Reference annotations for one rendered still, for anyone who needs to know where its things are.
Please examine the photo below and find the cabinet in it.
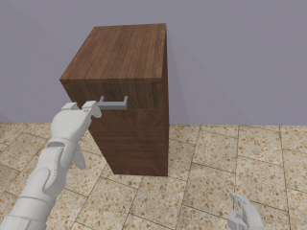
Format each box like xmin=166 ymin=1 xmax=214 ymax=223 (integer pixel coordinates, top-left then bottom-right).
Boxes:
xmin=59 ymin=23 xmax=170 ymax=177

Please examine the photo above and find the handle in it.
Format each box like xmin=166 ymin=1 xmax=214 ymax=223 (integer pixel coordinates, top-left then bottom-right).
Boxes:
xmin=97 ymin=96 xmax=128 ymax=110

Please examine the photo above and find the right robot hand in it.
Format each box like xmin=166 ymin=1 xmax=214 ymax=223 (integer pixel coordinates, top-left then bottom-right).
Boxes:
xmin=227 ymin=193 xmax=265 ymax=230

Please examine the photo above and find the drawer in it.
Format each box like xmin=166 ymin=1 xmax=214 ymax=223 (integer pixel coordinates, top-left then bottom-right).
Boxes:
xmin=68 ymin=81 xmax=158 ymax=109

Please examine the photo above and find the left robot hand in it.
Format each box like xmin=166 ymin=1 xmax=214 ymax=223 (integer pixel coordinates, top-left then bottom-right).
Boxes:
xmin=50 ymin=101 xmax=102 ymax=170

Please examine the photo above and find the robot left forearm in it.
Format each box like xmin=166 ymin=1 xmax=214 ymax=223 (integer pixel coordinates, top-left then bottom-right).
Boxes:
xmin=0 ymin=138 xmax=77 ymax=230

